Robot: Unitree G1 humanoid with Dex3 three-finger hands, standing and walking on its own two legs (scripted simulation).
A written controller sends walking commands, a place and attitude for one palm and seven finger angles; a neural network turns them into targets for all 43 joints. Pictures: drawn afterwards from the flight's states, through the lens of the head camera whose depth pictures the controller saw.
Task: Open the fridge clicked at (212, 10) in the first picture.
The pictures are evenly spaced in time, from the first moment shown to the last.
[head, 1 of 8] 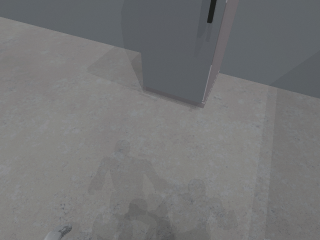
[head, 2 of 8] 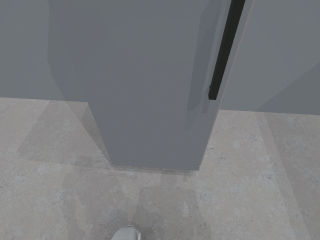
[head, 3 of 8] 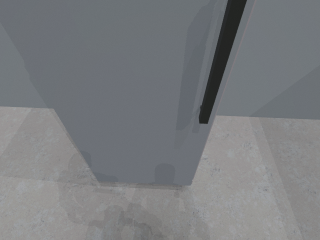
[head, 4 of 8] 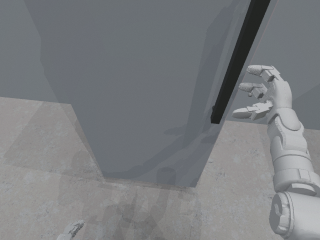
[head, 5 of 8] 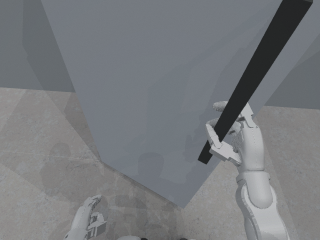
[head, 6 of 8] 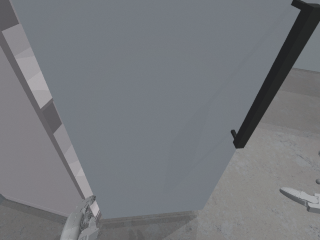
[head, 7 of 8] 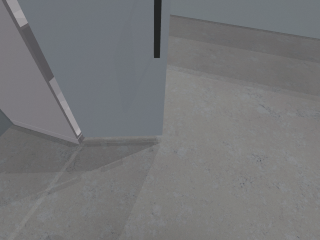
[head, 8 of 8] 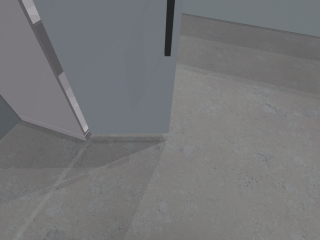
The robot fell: no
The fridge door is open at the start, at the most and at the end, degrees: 0 76 70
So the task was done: yes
